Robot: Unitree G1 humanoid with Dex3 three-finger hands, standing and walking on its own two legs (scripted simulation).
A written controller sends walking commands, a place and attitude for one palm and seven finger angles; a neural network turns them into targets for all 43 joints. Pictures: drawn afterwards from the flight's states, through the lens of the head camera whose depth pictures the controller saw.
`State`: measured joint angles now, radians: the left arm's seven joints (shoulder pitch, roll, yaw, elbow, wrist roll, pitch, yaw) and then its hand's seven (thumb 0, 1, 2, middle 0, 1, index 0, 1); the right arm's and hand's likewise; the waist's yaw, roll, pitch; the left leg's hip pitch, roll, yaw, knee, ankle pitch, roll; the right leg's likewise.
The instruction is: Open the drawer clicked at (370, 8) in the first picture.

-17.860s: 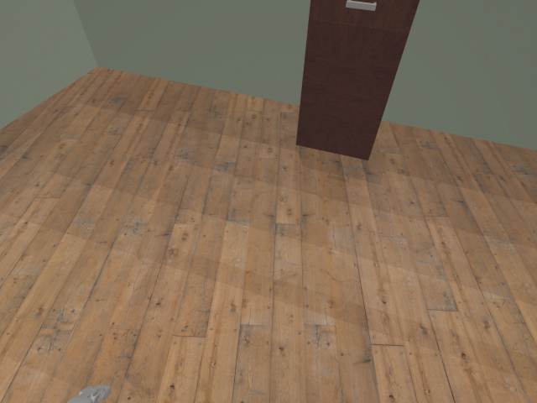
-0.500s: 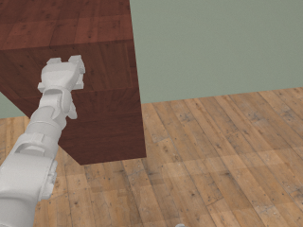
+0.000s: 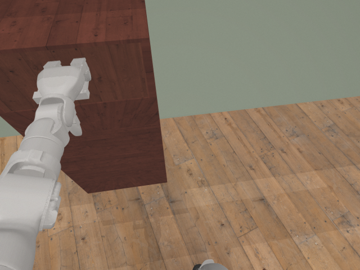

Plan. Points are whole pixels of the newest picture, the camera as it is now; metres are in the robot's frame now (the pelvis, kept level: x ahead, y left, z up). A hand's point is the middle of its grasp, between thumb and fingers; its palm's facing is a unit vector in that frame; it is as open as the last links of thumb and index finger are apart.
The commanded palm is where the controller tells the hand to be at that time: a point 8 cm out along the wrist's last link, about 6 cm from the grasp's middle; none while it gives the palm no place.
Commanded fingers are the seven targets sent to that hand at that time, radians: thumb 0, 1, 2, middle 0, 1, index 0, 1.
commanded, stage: lower the fingers behind the handle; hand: left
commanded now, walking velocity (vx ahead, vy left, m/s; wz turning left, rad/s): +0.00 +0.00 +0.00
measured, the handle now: (63, 89) +0.54 +0.26 +0.07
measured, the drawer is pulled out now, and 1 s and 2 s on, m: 0.00 0.00 0.00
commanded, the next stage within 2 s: lift the fingers back up to retry in 0.12 s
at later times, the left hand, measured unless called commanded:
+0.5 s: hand (71, 97) +0.50 +0.23 +0.08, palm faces -0.03 +0.00 -1.00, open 13.6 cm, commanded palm +0.48 +0.24 +0.15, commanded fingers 0.00 -0.50 0.30 -0.30 -1.20 -0.30 -1.20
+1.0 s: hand (60, 82) +0.50 +0.24 +0.13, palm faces +0.02 -0.01 -1.00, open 13.4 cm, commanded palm +0.48 +0.24 +0.19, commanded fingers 0.00 -0.50 0.30 -0.30 -1.20 -0.30 -1.20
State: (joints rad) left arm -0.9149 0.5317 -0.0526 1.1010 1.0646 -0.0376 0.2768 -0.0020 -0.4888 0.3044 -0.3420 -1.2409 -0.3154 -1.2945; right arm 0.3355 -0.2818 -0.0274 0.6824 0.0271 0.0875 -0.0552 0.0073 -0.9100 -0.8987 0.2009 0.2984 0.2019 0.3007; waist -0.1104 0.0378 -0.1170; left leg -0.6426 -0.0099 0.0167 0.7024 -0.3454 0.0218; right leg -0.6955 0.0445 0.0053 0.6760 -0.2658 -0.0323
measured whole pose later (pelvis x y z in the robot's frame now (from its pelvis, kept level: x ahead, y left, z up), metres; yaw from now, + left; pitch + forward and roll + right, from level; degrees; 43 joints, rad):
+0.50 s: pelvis +0.00 +0.01 +0.00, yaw +0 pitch +15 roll +0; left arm -0.89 0.53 -0.04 1.08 1.07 -0.05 0.23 0.00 -0.49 0.30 -0.36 -1.22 -0.34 -1.24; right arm 0.36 -0.26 -0.03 0.70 0.02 0.07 -0.06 0.01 -0.91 -0.90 0.20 0.30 0.20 0.30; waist -0.12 0.06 -0.11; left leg -0.61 -0.02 0.02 0.68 -0.34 0.03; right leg -0.66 0.04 0.01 0.65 -0.26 -0.02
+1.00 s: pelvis +0.03 +0.01 +0.02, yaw +1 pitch +11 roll +0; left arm -0.82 0.49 -0.08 0.89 1.02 -0.02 0.14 0.00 -0.49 0.30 -0.42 -1.22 -0.40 -1.22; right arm 0.26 -0.26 -0.04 0.69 0.02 0.09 -0.04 0.01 -0.91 -0.90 0.20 0.30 0.20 0.30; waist -0.04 0.07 -0.10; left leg -0.42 -0.03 0.00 0.56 -0.33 0.03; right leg -0.48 0.03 0.00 0.55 -0.27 -0.02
